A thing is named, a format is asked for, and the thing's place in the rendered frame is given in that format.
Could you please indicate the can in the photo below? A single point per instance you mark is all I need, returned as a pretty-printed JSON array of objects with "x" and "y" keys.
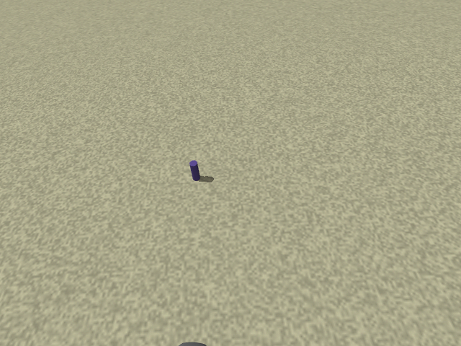
[{"x": 194, "y": 170}]

